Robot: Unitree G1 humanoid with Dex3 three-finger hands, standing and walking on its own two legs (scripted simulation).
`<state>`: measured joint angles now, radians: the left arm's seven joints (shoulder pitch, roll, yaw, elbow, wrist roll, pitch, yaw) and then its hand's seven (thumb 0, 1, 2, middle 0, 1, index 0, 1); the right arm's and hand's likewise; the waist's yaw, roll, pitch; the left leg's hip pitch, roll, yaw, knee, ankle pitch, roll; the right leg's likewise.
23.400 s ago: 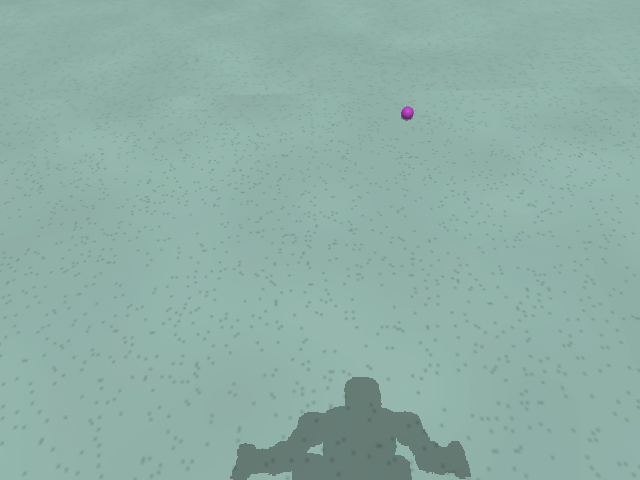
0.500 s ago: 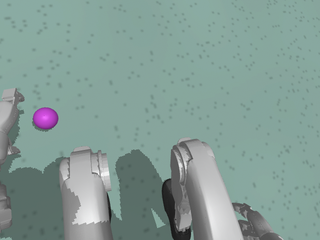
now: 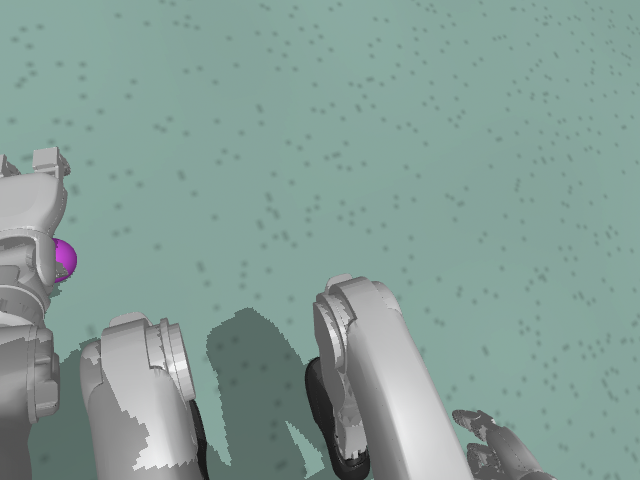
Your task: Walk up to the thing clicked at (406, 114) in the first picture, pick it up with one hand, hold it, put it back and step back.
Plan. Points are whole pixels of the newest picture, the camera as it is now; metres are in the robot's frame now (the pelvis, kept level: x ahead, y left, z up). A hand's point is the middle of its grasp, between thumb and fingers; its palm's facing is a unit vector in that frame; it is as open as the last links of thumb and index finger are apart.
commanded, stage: approach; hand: left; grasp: from above
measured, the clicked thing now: (50, 260) +0.43 +0.31 -0.29
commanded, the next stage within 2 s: close in in 0.10 s
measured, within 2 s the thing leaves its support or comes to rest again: neither
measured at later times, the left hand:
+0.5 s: hand (16, 277) +0.40 +0.33 -0.21, palm faces -0.46 -0.13 -0.88, open 14.1 cm
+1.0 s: hand (40, 261) +0.42 +0.31 -0.25, palm faces -0.45 -0.16 -0.88, open 14.1 cm
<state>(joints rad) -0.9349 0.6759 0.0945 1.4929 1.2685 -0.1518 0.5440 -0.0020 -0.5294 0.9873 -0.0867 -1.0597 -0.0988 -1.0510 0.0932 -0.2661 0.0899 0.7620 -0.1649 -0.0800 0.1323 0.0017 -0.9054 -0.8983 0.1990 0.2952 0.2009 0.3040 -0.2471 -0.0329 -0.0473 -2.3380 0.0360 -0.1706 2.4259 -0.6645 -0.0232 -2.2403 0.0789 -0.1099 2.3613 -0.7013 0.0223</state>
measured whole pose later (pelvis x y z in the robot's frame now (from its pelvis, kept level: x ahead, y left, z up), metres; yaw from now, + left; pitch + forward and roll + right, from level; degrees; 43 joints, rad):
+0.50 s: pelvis +0.00 +0.00 -0.01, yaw +0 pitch +30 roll -9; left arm -0.85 0.78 0.10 1.47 1.25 -0.31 0.49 0.00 -0.53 0.97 -0.08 -1.04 -0.10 -1.03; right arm 0.10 -0.28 0.11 0.77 -0.18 -0.09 0.15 0.00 -0.90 -0.90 0.20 0.30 0.20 0.30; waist -0.20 -0.08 0.03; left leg -2.34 0.02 -0.19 2.47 -0.67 -0.03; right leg -2.22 0.07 -0.13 2.40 -0.71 0.02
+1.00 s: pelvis +0.00 +0.00 -0.02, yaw -3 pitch +28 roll -10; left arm -0.89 0.86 0.20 1.63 1.22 -0.22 0.58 0.00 -0.51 0.96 -0.08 -1.01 -0.08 -1.01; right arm 0.09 -0.28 0.19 0.76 -0.24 -0.17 0.22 0.00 -0.90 -0.90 0.20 0.30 0.20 0.30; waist -0.29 -0.08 0.11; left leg -2.36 0.04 -0.23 2.53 -0.69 -0.03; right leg -2.24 0.10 -0.16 2.42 -0.70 0.04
